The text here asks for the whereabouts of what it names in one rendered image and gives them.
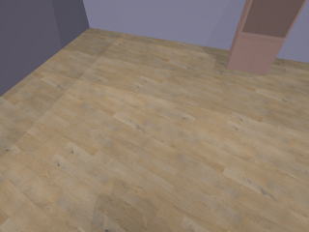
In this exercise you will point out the cupboard door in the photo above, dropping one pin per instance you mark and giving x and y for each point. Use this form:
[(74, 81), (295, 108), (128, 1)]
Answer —
[(271, 17)]

